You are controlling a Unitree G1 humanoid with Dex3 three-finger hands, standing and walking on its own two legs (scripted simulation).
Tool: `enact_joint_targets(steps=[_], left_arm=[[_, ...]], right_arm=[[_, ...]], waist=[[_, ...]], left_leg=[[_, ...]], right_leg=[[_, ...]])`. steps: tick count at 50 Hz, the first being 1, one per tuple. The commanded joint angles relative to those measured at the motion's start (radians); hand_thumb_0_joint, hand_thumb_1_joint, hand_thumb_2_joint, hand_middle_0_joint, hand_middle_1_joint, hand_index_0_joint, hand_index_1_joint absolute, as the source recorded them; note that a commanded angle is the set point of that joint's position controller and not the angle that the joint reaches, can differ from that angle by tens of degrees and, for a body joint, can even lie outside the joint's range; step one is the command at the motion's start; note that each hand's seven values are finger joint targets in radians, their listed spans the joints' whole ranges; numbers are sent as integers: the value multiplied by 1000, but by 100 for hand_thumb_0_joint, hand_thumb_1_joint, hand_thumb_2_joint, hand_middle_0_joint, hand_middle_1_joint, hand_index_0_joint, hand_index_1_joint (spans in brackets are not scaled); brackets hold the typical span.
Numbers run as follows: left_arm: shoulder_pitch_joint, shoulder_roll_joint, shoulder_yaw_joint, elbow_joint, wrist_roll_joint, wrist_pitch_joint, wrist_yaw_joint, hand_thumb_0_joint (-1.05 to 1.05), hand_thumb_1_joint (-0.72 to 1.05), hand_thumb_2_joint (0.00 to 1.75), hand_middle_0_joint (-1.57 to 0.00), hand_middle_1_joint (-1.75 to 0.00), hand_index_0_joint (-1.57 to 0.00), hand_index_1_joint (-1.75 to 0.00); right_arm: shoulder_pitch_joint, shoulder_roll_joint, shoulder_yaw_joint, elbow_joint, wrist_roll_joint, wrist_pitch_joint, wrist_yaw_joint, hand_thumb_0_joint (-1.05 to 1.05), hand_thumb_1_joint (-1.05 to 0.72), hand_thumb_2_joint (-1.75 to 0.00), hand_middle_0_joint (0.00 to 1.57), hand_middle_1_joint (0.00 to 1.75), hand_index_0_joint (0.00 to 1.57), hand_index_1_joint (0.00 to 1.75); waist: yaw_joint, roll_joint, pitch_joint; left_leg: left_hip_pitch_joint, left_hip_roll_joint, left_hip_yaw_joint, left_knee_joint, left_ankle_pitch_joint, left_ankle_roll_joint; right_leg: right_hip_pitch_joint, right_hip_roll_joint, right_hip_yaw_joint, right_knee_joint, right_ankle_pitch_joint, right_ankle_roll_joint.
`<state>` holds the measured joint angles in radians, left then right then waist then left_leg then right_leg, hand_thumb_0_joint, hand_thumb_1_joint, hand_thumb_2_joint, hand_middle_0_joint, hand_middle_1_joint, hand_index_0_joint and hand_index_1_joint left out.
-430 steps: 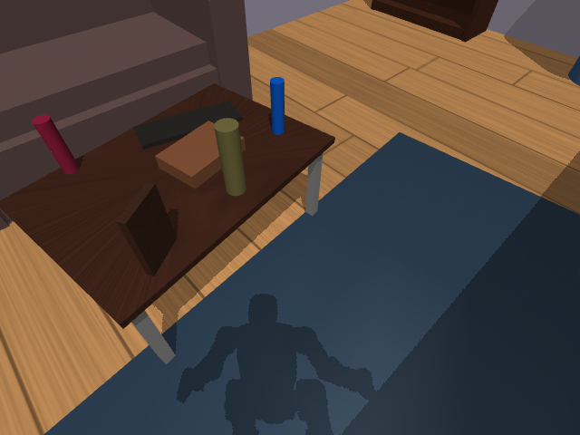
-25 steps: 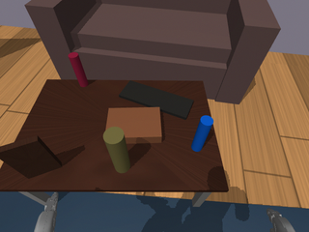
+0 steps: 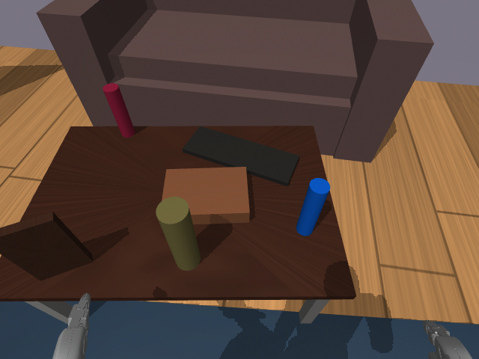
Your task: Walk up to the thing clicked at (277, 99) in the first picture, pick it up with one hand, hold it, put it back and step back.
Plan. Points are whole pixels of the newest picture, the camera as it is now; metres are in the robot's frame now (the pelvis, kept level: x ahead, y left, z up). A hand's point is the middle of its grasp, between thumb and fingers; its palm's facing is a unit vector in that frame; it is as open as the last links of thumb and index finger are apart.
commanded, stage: go down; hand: right
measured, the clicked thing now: (311, 209) +0.53 -0.18 -0.20
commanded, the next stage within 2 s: approach in 1.74 s
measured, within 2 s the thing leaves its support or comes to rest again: neither
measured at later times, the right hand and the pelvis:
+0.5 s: hand (430, 330) +0.20 -0.29 -0.04, palm faces +0.17 +0.94 -0.28, open 17.3 cm; pelvis -0.02 +0.00 +0.00, yaw -1 degrees
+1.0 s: hand (439, 238) +0.33 -0.33 +0.01, palm faces +0.17 +0.98 -0.10, open 17.6 cm; pelvis -0.02 +0.00 +0.00, yaw +2 degrees
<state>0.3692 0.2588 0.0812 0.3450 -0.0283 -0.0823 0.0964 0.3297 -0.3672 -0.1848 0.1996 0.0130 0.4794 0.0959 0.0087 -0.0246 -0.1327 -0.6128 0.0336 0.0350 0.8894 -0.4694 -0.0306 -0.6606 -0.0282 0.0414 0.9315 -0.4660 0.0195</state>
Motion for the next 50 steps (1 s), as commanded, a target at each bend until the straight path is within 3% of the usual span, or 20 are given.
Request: enact_joint_targets(steps=[1,6,11,12,14,17,20,22,24,26,28,30,32,36,40,42,43,44,46,50], left_arm=[[-12,171,87,-214,2,-61,26,0,-53,3,-6,-6,-6,-5],[32,153,69,-220,2,-65,32,0,-52,3,-6,-5,-6,-5],[26,142,55,-244,3,-69,37,0,-53,3,-6,-6,-6,-6],[29,158,68,-261,2,-73,42,0,-52,3,-6,-6,-6,-5],[20,137,31,-274,5,-81,44,0,-53,3,-6,-6,-6,-6],[17,143,28,-314,5,-91,59,0,-53,4,-6,-6,-6,-6],[27,123,5,-243,9,-104,69,0,-53,4,-6,-6,-6,-6],[17,140,15,-210,11,-115,75,0,-53,4,-6,-5,-5,-5],[29,158,32,-182,12,-130,76,0,-53,3,-5,-5,-5,-5],[13,153,4,-198,11,-142,75,0,-53,3,-5,-5,-5,-5],[18,161,13,-167,11,-150,74,0,-54,4,-5,-5,-5,-5],[-12,147,-15,-220,11,-159,67,0,-53,4,-5,-5,-5,-5],[-2,157,-8,-181,12,-159,62,0,-54,5,-5,-5,-5,-5],[-23,148,-24,-123,18,-160,35,0,-54,5,-5,-5,-5,-5],[-53,190,13,-167,20,-159,25,0,-55,5,-5,-5,-4,-5],[-85,178,-6,-191,17,-157,24,0,-54,5,-5,-5,-5,-5],[-84,178,-7,-174,17,-153,24,0,-55,5,-5,-5,-4,-5],[-34,139,-39,-112,18,-144,21,0,-55,5,-5,-5,-4,-5],[-70,188,3,-178,18,-144,24,0,-55,5,-5,-5,-4,-5],[-5,166,-6,-57,27,-124,12,0,-55,5,-5,-5,-5,-5]], right_arm=[[0,-206,-103,-170,-3,-26,-1,0,52,-1,6,5,5,5],[-9,-215,-112,-196,-1,-32,9,0,50,-1,6,5,6,5],[9,-219,-125,-207,4,-35,21,0,50,-1,6,5,5,5],[-21,-235,-134,-204,5,-37,22,0,51,-1,6,5,5,5],[-82,-268,-155,-224,3,-54,19,0,50,0,6,4,6,4],[-164,-297,-178,-229,12,-90,19,0,52,-1,5,5,5,5],[-270,-324,-208,-184,33,-131,35,0,48,-1,7,4,6,4],[-364,-365,-237,-136,52,-164,55,0,52,0,6,4,6,4],[-461,-362,-232,-59,61,-191,83,0,52,0,6,4,6,4],[-555,-405,-259,51,71,-223,114,0,54,0,6,4,6,4],[-629,-432,-272,158,76,-250,146,0,51,0,7,4,6,4],[-686,-434,-267,227,79,-282,178,0,53,-1,6,4,6,4],[-701,-467,-286,338,80,-305,208,0,53,-1,6,4,6,4],[-772,-534,-331,463,85,-382,246,0,55,-1,6,5,5,5],[-850,-610,-381,509,89,-472,272,0,59,0,5,5,5,5],[-885,-617,-391,524,100,-514,286,0,58,0,6,5,5,5],[-906,-628,-397,554,101,-532,290,0,59,0,6,4,5,4],[-900,-613,-387,581,101,-543,298,0,59,0,6,5,5,4],[-957,-644,-392,587,100,-572,306,0,58,0,6,4,6,4],[-1024,-666,-390,609,101,-617,322,0,56,0,6,4,6,4]], waist=[[9,0,-132],[5,-44,-122],[3,-28,-102],[17,-15,-112],[12,-31,-128],[27,-34,-141],[23,-77,-101],[33,-93,-93],[61,-89,-82],[64,-64,-78],[68,-51,-95],[51,-54,-137],[37,-75,-162],[10,-91,-148],[24,-75,-259],[24,-50,-292],[31,-50,-283],[27,-79,-278],[47,-92,-307],[60,-135,-252]], left_leg=[[67,-29,23,-119,281,24],[45,-35,30,-101,245,30],[38,-29,20,-121,203,27],[37,-31,19,-122,204,26],[49,-26,15,-116,224,25],[56,-24,8,-118,220,24],[39,-21,3,-128,173,27],[32,-20,0,-140,146,29],[16,-20,-5,-149,130,27],[20,-21,-6,-165,114,25],[28,-21,-2,-162,141,24],[58,-23,6,-152,199,27],[72,-26,10,-141,244,34],[61,-35,7,-137,233,44],[105,-41,3,-130,297,46],[129,-41,-2,-127,341,41],[125,-39,-8,-127,350,41],[109,-42,-7,-121,355,44],[85,-47,-3,-122,345,47],[22,-48,-4,-126,315,49]], right_leg=[[116,26,-28,-116,304,-21],[115,20,-17,-130,305,-14],[85,29,-30,-121,222,-20],[92,27,-27,-118,219,-23],[93,28,-24,-114,237,-22],[117,25,-20,-118,229,-21],[109,24,-16,-140,176,-20],[105,23,-12,-149,141,-23],[117,18,-12,-154,112,-25],[104,17,-8,-155,94,-30],[111,15,-6,-156,119,-31],[143,17,-6,-163,187,-28],[162,19,-7,-164,248,-23],[129,17,-13,-172,250,-24],[180,12,-12,-162,319,-27],[181,15,-15,-149,357,-33],[170,16,-18,-145,359,-35],[175,15,-18,-144,381,-33],[212,6,-11,-147,404,-29],[195,6,-13,-147,370,-29]])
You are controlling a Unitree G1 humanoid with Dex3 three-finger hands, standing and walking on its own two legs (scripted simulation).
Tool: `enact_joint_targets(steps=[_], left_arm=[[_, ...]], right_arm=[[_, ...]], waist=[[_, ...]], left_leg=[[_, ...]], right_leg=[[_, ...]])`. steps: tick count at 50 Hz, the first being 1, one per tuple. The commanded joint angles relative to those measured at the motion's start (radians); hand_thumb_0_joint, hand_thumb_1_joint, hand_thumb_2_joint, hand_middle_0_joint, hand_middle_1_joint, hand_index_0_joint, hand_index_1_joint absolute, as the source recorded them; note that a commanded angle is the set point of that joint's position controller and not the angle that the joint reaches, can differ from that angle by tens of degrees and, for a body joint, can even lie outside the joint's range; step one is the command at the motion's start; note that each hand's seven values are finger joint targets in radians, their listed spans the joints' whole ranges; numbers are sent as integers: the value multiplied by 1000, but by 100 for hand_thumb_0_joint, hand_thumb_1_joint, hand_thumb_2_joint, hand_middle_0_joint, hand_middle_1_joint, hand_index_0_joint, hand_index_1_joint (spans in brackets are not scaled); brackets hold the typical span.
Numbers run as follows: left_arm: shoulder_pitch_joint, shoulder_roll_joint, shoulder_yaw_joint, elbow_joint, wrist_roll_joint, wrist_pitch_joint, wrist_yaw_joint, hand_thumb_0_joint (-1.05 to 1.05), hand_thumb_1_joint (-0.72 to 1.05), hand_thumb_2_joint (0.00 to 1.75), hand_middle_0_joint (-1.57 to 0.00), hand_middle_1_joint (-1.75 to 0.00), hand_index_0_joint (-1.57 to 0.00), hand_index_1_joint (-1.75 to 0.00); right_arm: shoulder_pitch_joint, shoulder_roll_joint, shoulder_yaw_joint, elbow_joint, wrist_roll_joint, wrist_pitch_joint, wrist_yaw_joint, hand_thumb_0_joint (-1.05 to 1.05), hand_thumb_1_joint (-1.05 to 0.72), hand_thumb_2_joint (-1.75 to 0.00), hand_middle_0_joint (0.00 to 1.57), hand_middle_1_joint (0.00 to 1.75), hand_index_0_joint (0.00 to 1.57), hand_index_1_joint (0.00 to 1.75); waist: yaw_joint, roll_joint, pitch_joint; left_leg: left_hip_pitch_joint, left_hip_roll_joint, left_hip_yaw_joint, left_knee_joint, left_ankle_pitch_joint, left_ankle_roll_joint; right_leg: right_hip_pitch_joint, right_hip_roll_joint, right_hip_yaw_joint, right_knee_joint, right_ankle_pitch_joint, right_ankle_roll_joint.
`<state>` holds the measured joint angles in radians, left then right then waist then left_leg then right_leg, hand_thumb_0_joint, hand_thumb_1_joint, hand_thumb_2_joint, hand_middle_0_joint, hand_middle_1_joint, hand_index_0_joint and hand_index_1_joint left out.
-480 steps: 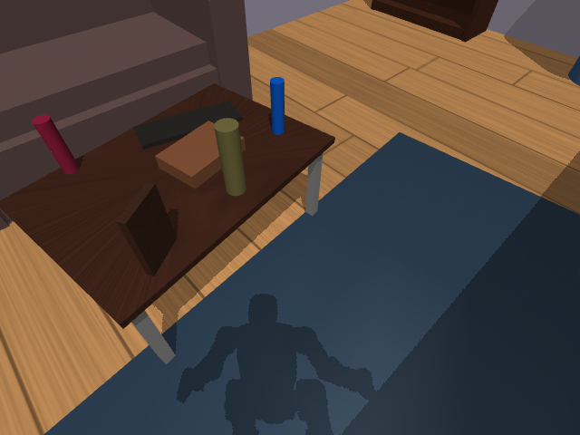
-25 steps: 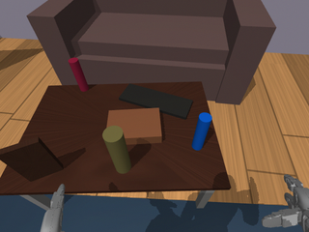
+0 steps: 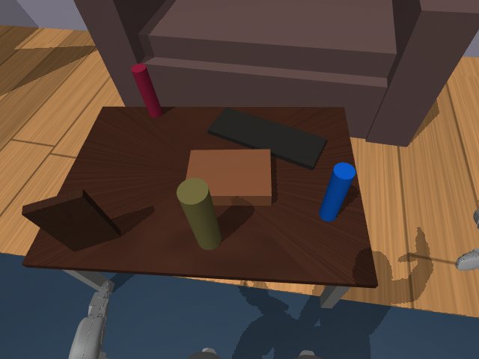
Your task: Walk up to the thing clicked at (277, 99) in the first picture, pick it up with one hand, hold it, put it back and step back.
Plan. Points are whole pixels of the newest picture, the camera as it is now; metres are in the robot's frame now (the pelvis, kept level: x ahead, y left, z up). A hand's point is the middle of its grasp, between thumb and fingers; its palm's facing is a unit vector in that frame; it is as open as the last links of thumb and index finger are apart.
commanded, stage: go down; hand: right
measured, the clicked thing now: (335, 194) +0.54 -0.19 -0.20
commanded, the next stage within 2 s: approach in 0.74 s
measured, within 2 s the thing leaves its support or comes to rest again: neither
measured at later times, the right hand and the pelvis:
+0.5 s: hand out of the picture +0.40 -0.36 +0.04, palm faces +0.19 +0.98 -0.05, open 17.5 cm; pelvis +0.00 +0.00 -0.01, yaw +0 degrees
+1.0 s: hand out of the picture +0.42 -0.37 +0.06, palm faces +0.19 +0.98 -0.02, open 17.4 cm; pelvis -0.01 -0.01 -0.02, yaw +0 degrees
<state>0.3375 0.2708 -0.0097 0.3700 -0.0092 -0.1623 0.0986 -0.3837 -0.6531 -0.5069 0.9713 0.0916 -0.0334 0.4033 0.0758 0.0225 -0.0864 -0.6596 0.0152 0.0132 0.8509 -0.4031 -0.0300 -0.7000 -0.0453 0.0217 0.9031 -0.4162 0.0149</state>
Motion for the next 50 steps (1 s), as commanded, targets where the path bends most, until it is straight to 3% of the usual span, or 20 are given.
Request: enact_joint_targets(steps=[1,4,6,8,9,11,12,16,18,20,23,25,28,31,34,36,39,41,45,50], left_arm=[[19,132,69,-67,6,-43,5,0,-54,5,-5,-5,-5,-5],[-34,174,92,-129,6,-43,6,0,-54,5,-5,-5,-5,-5],[-12,161,78,-130,4,-37,2,0,-54,5,-5,-5,-5,-5],[1,191,110,-101,4,-29,4,0,-54,5,-5,-5,-4,-5],[0,174,97,-97,3,-26,-1,0,-54,5,-5,-5,-5,-5],[-35,182,99,-116,5,-27,-8,0,-54,5,-5,-5,-5,-5],[-38,156,74,-131,2,-26,-14,0,-54,5,-5,-5,-5,-5],[-33,166,79,-163,1,-21,-19,0,-53,4,-5,-5,-5,-5],[-34,146,59,-158,0,-19,-25,0,-53,4,-5,-5,-5,-5],[-59,189,91,-222,-1,-21,-23,0,-53,4,-5,-5,-5,-5],[-17,190,97,-180,0,-12,-24,0,-53,5,-5,-5,-5,-5],[-4,162,80,-152,3,-12,-30,0,-53,5,-5,-5,-5,-5],[-52,168,67,-192,5,-13,-31,0,-54,5,-5,-5,-5,-5],[-28,177,77,-183,6,-7,-32,0,-54,5,-5,-5,-5,-5],[-28,192,84,-202,8,-5,-28,0,-54,5,-5,-5,-5,-5],[-21,210,102,-195,7,-4,-27,0,-54,5,-5,-5,-5,-5],[-46,159,48,-222,5,-4,-36,0,-54,5,-5,-5,-5,-5],[2,182,79,-192,7,0,-32,0,-54,5,-5,-5,-5,-5],[-30,131,28,-172,10,-5,-40,0,-55,5,-4,-4,-3,-5],[-59,169,61,-222,19,-28,-44,0,-56,5,-4,-4,-3,-5]], right_arm=[[-293,-368,-59,-136,19,-108,19,0,57,0,6,4,6,4],[-396,-419,-77,-157,26,-139,26,0,58,0,6,4,5,4],[-420,-426,-73,-144,27,-151,35,0,55,0,6,4,6,4],[-393,-425,-78,-66,29,-152,40,0,56,0,7,4,6,4],[-406,-406,-58,-65,29,-156,42,0,53,0,7,4,6,4],[-463,-462,-81,-60,25,-171,47,0,54,0,7,4,6,4],[-452,-440,-73,-34,24,-172,50,0,53,0,7,4,6,4],[-500,-485,-91,-20,30,-189,58,0,53,0,7,4,6,4],[-464,-477,-88,43,25,-188,65,0,52,0,7,4,6,4],[-515,-511,-104,-3,30,-202,68,0,53,0,7,4,6,4],[-549,-552,-125,-1,32,-214,70,0,55,0,7,4,6,4],[-517,-511,-103,42,24,-212,74,0,54,-1,7,4,6,4],[-588,-578,-142,-16,29,-230,76,0,52,-1,7,4,6,4],[-537,-517,-106,72,25,-222,87,0,52,-1,7,4,6,4],[-618,-595,-139,14,26,-232,87,0,53,-1,7,4,6,4],[-590,-566,-121,50,26,-228,92,0,53,-1,7,4,6,4],[-616,-568,-120,42,25,-233,94,0,52,-1,7,4,6,4],[-636,-599,-135,34,27,-238,93,0,53,-1,7,4,6,4],[-650,-550,-118,82,36,-256,104,0,50,-1,8,4,7,4],[-611,-483,-116,171,71,-329,127,0,52,-1,8,4,7,4]], waist=[[-11,-187,-298],[19,-170,-391],[22,-185,-383],[25,-172,-354],[26,-177,-314],[21,-198,-339],[21,-183,-344],[25,-184,-344],[19,-183,-363],[25,-183,-423],[24,-208,-382],[28,-234,-378],[25,-225,-434],[43,-225,-423],[47,-228,-445],[54,-240,-425],[40,-244,-422],[56,-230,-419],[60,-232,-397],[111,-163,-402]], left_leg=[[65,-26,15,-87,252,48],[79,-28,16,-79,300,43],[68,-29,19,-81,304,43],[45,-32,23,-81,297,43],[35,-32,21,-88,270,44],[29,-32,23,-82,250,49],[40,-31,20,-85,248,48],[45,-33,21,-86,233,47],[47,-33,20,-74,247,47],[51,-36,23,-70,253,48],[22,-38,24,-64,247,50],[-8,-38,22,-59,240,51],[6,-41,25,-51,256,51],[-18,-47,32,-45,251,52],[-16,-46,29,-48,245,53],[-42,-47,34,-50,223,54],[-37,-48,34,-47,223,55],[-15,-46,30,-49,236,52],[-62,-44,26,-27,244,50],[-127,-45,24,34,235,47]], right_leg=[[237,25,2,-116,311,-28],[281,23,10,-95,364,-29],[289,24,11,-91,388,-27],[275,22,15,-90,395,-28],[251,26,10,-100,336,-32],[242,22,17,-102,319,-24],[228,25,14,-100,292,-30],[201,27,14,-98,254,-30],[190,29,14,-90,274,-31],[228,24,20,-87,294,-27],[208,23,19,-79,303,-24],[219,20,17,-72,311,-23],[219,16,25,-57,339,-21],[233,11,32,-56,376,-19],[221,12,30,-52,335,-23],[241,7,33,-59,330,-19],[218,10,34,-58,328,-18],[194,16,27,-53,291,-23],[163,15,28,-23,313,-25],[64,12,37,50,277,-35]])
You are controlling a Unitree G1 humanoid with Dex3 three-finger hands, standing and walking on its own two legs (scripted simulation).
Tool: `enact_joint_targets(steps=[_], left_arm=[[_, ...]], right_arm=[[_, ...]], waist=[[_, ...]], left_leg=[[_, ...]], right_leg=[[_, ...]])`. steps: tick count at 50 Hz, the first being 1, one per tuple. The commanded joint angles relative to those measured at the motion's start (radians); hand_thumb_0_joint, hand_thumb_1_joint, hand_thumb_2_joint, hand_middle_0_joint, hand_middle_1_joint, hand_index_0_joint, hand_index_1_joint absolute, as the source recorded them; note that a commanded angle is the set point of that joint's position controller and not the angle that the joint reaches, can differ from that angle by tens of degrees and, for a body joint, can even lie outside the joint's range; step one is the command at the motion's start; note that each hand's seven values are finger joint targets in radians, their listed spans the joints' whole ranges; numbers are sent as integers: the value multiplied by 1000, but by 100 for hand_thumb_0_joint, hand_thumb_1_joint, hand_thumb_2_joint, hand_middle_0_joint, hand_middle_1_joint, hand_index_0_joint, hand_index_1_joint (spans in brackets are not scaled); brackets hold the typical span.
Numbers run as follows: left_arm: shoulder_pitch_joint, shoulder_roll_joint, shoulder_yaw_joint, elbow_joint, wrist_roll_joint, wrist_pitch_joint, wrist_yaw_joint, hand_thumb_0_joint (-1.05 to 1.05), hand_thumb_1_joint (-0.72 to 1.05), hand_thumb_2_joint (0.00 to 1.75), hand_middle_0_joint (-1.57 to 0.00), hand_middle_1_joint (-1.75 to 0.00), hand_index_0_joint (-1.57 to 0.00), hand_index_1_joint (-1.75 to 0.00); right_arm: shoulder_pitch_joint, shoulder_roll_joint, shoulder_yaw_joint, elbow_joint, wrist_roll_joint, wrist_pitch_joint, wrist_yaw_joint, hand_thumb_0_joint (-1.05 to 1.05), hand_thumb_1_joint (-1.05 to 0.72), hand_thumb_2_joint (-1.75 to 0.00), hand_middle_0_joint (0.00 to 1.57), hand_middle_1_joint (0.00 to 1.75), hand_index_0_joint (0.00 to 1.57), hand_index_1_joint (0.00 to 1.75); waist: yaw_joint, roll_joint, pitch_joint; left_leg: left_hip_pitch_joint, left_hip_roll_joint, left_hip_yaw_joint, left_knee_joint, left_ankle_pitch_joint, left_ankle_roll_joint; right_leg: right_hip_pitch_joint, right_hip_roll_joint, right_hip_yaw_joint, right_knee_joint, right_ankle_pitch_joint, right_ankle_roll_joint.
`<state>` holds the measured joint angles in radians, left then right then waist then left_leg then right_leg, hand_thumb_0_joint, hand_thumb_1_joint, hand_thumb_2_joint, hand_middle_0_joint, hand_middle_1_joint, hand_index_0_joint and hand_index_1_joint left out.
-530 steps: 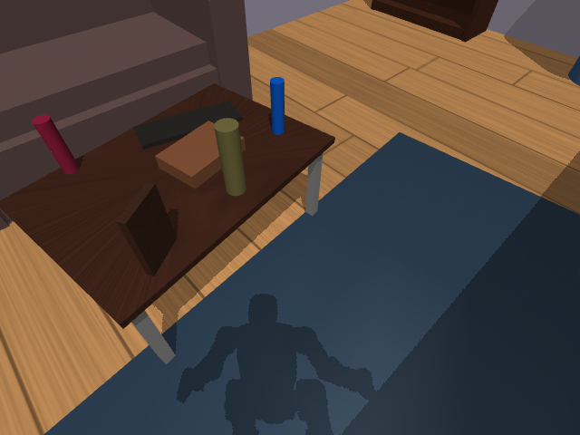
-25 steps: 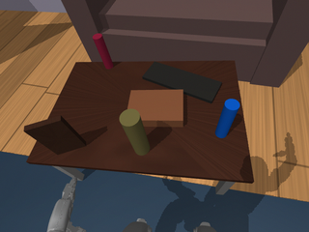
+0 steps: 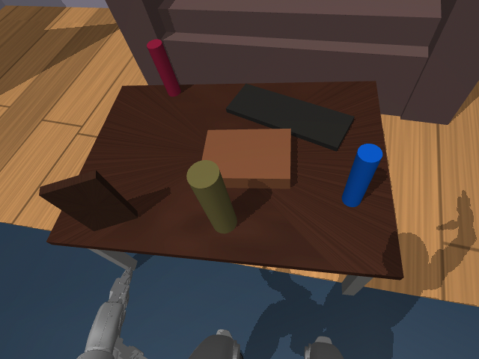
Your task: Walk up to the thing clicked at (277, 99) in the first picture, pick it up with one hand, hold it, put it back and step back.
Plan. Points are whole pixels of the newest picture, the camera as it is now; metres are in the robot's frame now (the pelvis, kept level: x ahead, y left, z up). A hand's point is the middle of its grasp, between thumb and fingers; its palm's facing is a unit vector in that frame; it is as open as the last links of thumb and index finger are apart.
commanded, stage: approach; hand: right
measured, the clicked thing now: (359, 178) +0.55 -0.19 -0.18
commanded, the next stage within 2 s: close in in 0.42 s
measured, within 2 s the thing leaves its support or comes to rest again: neither
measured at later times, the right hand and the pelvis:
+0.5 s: hand (414, 200) +0.47 -0.28 -0.14, palm faces +0.12 +0.99 +0.04, open 17.5 cm; pelvis -0.03 +0.00 -0.10, yaw +4 degrees
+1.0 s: hand (365, 200) +0.50 -0.20 -0.20, palm faces +0.11 +0.99 +0.02, open 17.6 cm; pelvis -0.04 +0.00 -0.16, yaw +6 degrees
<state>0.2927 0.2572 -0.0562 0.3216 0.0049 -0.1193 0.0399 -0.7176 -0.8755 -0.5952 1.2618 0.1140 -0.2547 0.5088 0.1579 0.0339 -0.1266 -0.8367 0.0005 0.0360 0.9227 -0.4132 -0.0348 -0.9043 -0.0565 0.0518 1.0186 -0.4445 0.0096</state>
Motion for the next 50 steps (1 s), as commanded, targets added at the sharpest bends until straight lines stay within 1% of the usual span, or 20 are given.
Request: enact_joint_targets(steps=[1,4,7,11,14,15,16,18,21,22,25,29,31,35,37,39,41,42,45,50], left_arm=[[-14,166,93,-196,9,-78,11,0,-56,5,-4,-4,-3,-5],[23,183,117,-268,14,-89,5,0,-57,6,-4,-4,-3,-5],[69,179,120,-306,22,-93,-10,0,-57,6,-4,-4,-3,-5],[106,223,186,-389,40,-98,-21,0,-56,5,-4,-4,-3,-5],[85,219,197,-440,53,-101,-27,0,-55,5,-4,-4,-3,-4],[85,198,173,-420,56,-100,-31,0,-56,6,-4,-3,-3,-4],[72,198,178,-432,61,-101,-34,0,-55,5,-4,-4,-3,-4],[51,235,222,-487,69,-107,-31,0,-56,6,-4,-4,-3,-5],[44,220,199,-542,78,-104,-39,0,-56,6,-4,-4,-3,-5],[60,222,204,-559,78,-105,-40,0,-55,6,-4,-4,-3,-5],[80,265,250,-666,83,-109,-47,0,-55,5,-4,-4,-4,-4],[162,249,257,-724,83,-96,-68,0,-56,5,-5,-4,-4,-5],[187,258,286,-758,84,-94,-74,0,-56,5,-5,-5,-5,-5],[202,275,329,-795,87,-81,-84,0,-55,5,-5,-5,-4,-5],[202,287,347,-824,89,-72,-86,0,-54,5,-4,-5,-4,-5],[217,287,361,-786,91,-53,-87,0,-54,5,-4,-5,-4,-5],[227,261,345,-734,89,-38,-91,0,-54,5,-4,-5,-4,-5],[206,244,334,-773,87,-40,-95,0,-54,4,-4,-5,-4,-5],[185,279,357,-867,88,-29,-92,0,-54,5,-4,-5,-4,-5],[208,293,377,-931,72,-11,-86,0,-54,5,-4,-4,-4,-5]], right_arm=[[-273,-239,-23,-107,54,-127,30,0,52,-1,8,4,7,4],[-271,-232,-40,-120,65,-181,37,0,53,-1,8,4,7,4],[-244,-219,-61,-92,74,-227,30,0,53,-1,8,4,8,4],[-290,-302,-120,-187,51,-290,-7,0,54,0,8,3,8,3],[-353,-308,-124,-270,26,-322,-38,0,56,0,8,4,8,3],[-310,-295,-131,-198,18,-321,-45,0,56,0,8,3,8,3],[-316,-252,-115,-202,21,-332,-47,0,56,0,8,3,8,3],[-336,-274,-126,-219,-1,-356,-72,0,56,0,8,4,7,4],[-327,-263,-135,-183,-20,-379,-98,0,56,-1,7,4,7,4],[-316,-211,-103,-150,-24,-382,-98,0,58,-1,7,4,7,4],[-301,-245,-136,-151,-41,-402,-122,0,59,-2,7,4,6,4],[-309,-263,-158,-163,-61,-419,-160,0,58,0,7,4,7,4],[-327,-243,-151,-205,-68,-422,-184,0,56,0,8,4,7,4],[-356,-210,-126,-303,-98,-409,-242,0,53,0,8,3,7,3],[-421,-196,-109,-442,-112,-404,-263,0,53,0,8,3,7,3],[-377,-159,-90,-393,-121,-386,-280,0,53,0,8,3,7,3],[-339,-95,-68,-342,-126,-368,-293,0,54,0,8,3,6,3],[-345,-65,-49,-351,-125,-362,-298,0,56,0,7,4,6,4],[-352,-76,-65,-356,-130,-346,-321,0,58,0,7,4,6,4],[-330,-35,-63,-306,-130,-341,-345,0,59,-1,6,4,5,4]], waist=[[37,-165,-367],[70,-169,-423],[75,-192,-380],[84,-292,-444],[90,-349,-519],[84,-364,-498],[99,-366,-485],[115,-416,-569],[126,-398,-560],[150,-398,-546],[179,-397,-616],[187,-441,-564],[211,-477,-582],[197,-561,-623],[192,-617,-721],[195,-625,-649],[199,-577,-549],[191,-569,-574],[197,-491,-628],[223,-372,-594]], left_leg=[[47,-30,-1,-20,260,49],[11,-34,-1,32,277,47],[-90,-42,8,87,205,53],[-163,-42,6,162,165,60],[-197,-40,3,211,169,64],[-230,-42,7,235,148,63],[-273,-45,17,253,121,65],[-306,-47,20,290,119,67],[-344,-54,27,336,97,71],[-376,-57,35,352,81,71],[-405,-64,45,409,106,71],[-464,-66,44,457,85,77],[-483,-64,41,474,89,77],[-526,-63,40,502,62,80],[-523,-64,44,520,86,80],[-546,-63,48,523,88,81],[-595,-64,56,533,60,81],[-575,-63,51,526,62,81],[-500,-62,48,518,91,77],[-454,-69,45,497,94,69]], right_leg=[[243,27,7,-43,314,-31],[232,28,14,14,351,-33],[170,22,23,55,318,-26],[146,17,23,119,285,-14],[124,13,23,176,280,-11],[93,12,27,189,284,-7],[78,2,38,199,271,-1],[104,-7,47,232,292,4],[-1,-8,52,288,223,0],[-8,-15,60,294,218,2],[-22,-18,71,359,254,0],[-102,-14,64,406,211,0],[-90,-16,59,428,203,2],[-58,-21,59,434,189,9],[15,-27,66,438,252,16],[1,-29,63,442,281,21],[-69,-31,69,446,255,22],[-91,-27,62,449,216,13],[-139,-20,59,457,164,1],[-223,-8,54,455,104,-16]])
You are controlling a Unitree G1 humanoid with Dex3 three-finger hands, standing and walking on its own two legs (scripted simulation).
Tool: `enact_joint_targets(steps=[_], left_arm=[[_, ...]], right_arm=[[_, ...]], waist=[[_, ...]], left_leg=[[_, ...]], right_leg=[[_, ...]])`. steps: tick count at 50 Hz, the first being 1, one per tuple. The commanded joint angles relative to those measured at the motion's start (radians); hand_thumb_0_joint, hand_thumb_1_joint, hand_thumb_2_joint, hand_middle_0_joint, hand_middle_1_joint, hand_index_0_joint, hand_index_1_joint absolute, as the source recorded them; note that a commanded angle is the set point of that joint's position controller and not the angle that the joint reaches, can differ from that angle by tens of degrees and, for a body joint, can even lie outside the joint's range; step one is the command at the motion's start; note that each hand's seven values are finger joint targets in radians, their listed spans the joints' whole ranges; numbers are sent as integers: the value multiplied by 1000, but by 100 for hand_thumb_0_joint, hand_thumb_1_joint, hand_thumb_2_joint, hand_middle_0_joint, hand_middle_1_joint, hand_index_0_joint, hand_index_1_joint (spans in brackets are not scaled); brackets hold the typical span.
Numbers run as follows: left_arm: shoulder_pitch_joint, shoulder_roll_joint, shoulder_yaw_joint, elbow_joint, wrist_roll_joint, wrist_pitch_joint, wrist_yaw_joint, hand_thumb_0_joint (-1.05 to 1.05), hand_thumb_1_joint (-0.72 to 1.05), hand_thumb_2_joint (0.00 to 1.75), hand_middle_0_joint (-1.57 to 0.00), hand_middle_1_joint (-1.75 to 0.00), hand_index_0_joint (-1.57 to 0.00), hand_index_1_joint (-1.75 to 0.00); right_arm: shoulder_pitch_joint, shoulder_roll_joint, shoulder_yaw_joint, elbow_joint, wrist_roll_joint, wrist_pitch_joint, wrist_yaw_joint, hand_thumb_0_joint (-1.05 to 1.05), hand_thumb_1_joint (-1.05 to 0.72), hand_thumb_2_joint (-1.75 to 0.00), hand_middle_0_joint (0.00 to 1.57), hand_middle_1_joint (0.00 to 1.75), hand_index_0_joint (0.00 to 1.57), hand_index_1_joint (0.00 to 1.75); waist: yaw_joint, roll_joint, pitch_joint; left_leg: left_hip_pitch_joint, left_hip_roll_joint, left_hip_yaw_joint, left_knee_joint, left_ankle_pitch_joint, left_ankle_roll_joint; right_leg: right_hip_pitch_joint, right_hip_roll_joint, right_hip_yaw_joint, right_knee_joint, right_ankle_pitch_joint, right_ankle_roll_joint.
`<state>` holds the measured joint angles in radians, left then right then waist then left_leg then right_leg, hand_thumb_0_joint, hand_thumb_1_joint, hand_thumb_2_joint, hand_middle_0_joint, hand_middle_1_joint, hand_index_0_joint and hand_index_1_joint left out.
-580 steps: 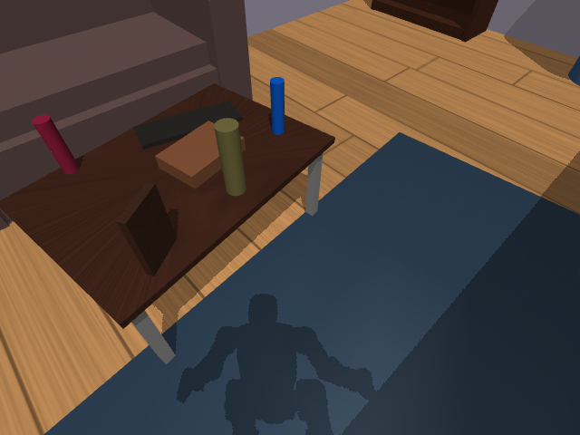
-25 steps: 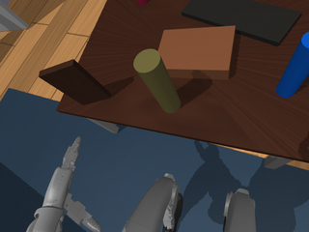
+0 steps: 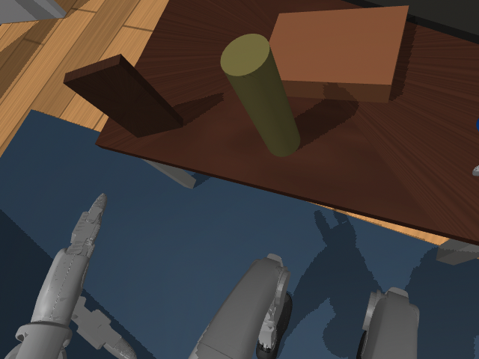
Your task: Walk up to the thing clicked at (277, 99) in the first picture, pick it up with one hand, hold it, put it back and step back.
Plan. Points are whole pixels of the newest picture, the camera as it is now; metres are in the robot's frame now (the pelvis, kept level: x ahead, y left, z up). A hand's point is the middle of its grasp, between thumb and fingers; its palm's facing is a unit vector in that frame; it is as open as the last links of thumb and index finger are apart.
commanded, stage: close in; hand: right
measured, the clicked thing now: out of the picture +0.57 -0.25 -0.03
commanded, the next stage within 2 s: rest palm in 0.14 s
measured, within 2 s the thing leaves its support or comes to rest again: leaves its support in 1.68 s
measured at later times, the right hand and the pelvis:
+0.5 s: hand out of the picture +0.53 -0.22 -0.05, palm faces +0.20 +0.98 +0.02, open 17.4 cm; pelvis -0.01 +0.01 -0.01, yaw +0 degrees
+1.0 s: hand out of the picture +0.55 -0.23 -0.05, palm faces +0.21 +0.98 -0.01, open 14.8 cm; pelvis +0.00 +0.01 -0.01, yaw +0 degrees
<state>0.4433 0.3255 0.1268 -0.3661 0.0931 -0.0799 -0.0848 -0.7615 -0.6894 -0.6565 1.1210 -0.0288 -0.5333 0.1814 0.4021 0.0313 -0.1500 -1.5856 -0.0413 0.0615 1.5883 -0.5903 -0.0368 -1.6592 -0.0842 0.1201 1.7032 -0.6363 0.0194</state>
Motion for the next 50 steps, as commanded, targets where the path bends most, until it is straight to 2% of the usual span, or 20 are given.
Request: enact_joint_targets(steps=[1,3,5,9,10,12,15,17,18,19,21,23,25,29,31,34,39,43,46,50], left_arm=[[77,215,188,-234,-16,-48,38,0,-54,5,-4,-4,-4,-5],[91,193,182,-206,-20,-48,34,0,-54,5,-4,-4,-4,-5],[92,187,186,-236,-25,-57,35,0,-54,4,-4,-5,-4,-5],[105,163,172,-219,-22,-61,31,0,-54,4,-4,-5,-4,-5],[100,183,189,-240,-21,-64,34,0,-53,4,-4,-5,-5,-5],[87,209,209,-248,-15,-66,37,0,-54,4,-4,-5,-5,-5],[106,178,176,-225,-13,-62,33,0,-61,10,-4,-3,-2,-6],[78,199,185,-265,-15,-62,37,0,-61,10,-4,-3,-2,-6],[73,218,204,-272,-15,-60,39,0,-61,9,-5,-4,-2,-6],[83,209,195,-246,-13,-57,37,0,-61,10,-4,-4,-2,-6],[90,192,185,-250,-18,-58,33,0,-58,7,-5,-5,-4,-6],[100,175,152,-254,-16,-56,30,0,-58,7,-5,-5,-4,-6],[95,178,152,-274,-19,-54,31,0,-57,6,-5,-5,-4,-6],[97,185,164,-242,-17,-59,32,0,-58,7,-5,-5,-4,-6],[80,204,178,-286,-19,-61,33,0,-58,7,-5,-5,-4,-6],[89,221,201,-288,-19,-54,35,0,-58,7,-5,-5,-4,-6],[115,198,189,-239,-21,-47,26,0,-57,7,-4,-5,-3,-6],[98,203,191,-251,-23,-42,25,0,-57,7,-4,-5,-3,-6],[85,220,207,-292,-27,-41,24,0,-57,7,-4,-5,-3,-6],[115,218,218,-268,-33,-35,24,0,-57,7,-4,-5,-3,-5]], right_arm=[[-285,-222,-4,-154,12,-62,-24,0,58,-1,6,4,5,4],[-282,-204,2,-116,16,-66,-33,0,59,-1,5,5,5,5],[-307,-191,11,-153,13,-77,-36,0,57,-1,5,5,5,5],[-341,-199,21,-178,1,-94,-53,0,55,-2,5,5,5,5],[-359,-204,21,-184,-4,-97,-57,0,53,-2,5,5,5,5],[-358,-197,27,-196,-9,-97,-63,0,52,-3,6,5,5,5],[-392,-174,54,-205,-20,-95,-65,0,52,0,9,2,8,2],[-416,-215,47,-232,-29,-90,-71,0,51,0,9,2,8,2],[-411,-220,50,-209,-33,-86,-73,0,53,0,9,1,8,1],[-394,-203,54,-180,-31,-80,-74,0,54,0,9,2,8,2],[-372,-172,58,-160,-23,-72,-72,0,55,0,16,1,14,1],[-391,-190,56,-158,-31,-70,-75,0,53,0,20,3,19,3],[-410,-214,50,-153,-34,-69,-80,0,53,0,26,6,24,6],[-435,-188,67,-117,-31,-64,-76,0,52,0,32,11,31,11],[-457,-236,54,-140,-41,-64,-84,0,51,0,34,14,33,14],[-469,-220,66,-130,-48,-57,-88,0,49,0,39,16,37,16],[-466,-228,71,-171,-52,-37,-75,0,49,-3,47,22,46,22],[-485,-225,73,-181,-51,-17,-77,0,47,-9,56,30,55,30],[-412,-203,66,-186,-46,-5,-75,0,43,-16,62,38,62,38],[-392,-163,73,-208,-28,3,-69,0,32,-28,85,55,84,55]], waist=[[-25,-351,-558],[-20,-335,-500],[-2,-327,-531],[-15,-366,-528],[0,-364,-552],[-3,-410,-585],[-4,-437,-578],[-3,-437,-601],[3,-442,-596],[1,-434,-566],[5,-408,-548],[-2,-410,-552],[3,-394,-550],[32,-393,-533],[27,-398,-586],[45,-400,-578],[23,-484,-605],[24,-485,-608],[8,-466,-616],[12,-445,-589]], left_leg=[[302,-28,14,-173,273,68],[297,-28,3,-177,250,67],[306,-26,-5,-176,268,63],[297,-26,-20,-170,264,62],[296,-25,-17,-168,255,62],[262,-27,-2,-148,271,66],[233,-28,7,-137,269,70],[246,-26,2,-143,249,70],[253,-23,-1,-146,245,70],[245,-24,2,-143,240,70],[248,-26,0,-148,243,67],[239,-29,1,-139,234,72],[248,-29,-3,-140,226,69],[216,-27,2,-119,234,68],[233,-27,0,-121,245,67],[232,-26,2,-123,245,64],[197,-29,12,-95,306,69],[182,-27,17,-101,286,70],[217,-24,23,-102,282,74],[223,-26,25,-117,286,72]], right_leg=[[512,20,-20,-222,288,-29],[446,24,-29,-219,237,-34],[463,22,-29,-204,254,-36],[447,23,-39,-192,246,-36],[470,22,-36,-191,244,-34],[535,19,-32,-197,294,-27],[552,20,-26,-199,314,-23],[545,19,-27,-200,277,-24],[545,20,-29,-202,268,-24],[522,21,-30,-204,257,-24],[491,22,-31,-197,246,-29],[476,24,-32,-199,240,-27],[457,24,-31,-193,220,-30],[438,24,-28,-173,224,-32],[464,24,-25,-167,241,-34],[461,23,-26,-164,232,-33],[540,16,-24,-155,364,-23],[556,13,-20,-158,356,-23],[558,16,-20,-179,349,-19],[560,17,-21,-189,348,-22]])
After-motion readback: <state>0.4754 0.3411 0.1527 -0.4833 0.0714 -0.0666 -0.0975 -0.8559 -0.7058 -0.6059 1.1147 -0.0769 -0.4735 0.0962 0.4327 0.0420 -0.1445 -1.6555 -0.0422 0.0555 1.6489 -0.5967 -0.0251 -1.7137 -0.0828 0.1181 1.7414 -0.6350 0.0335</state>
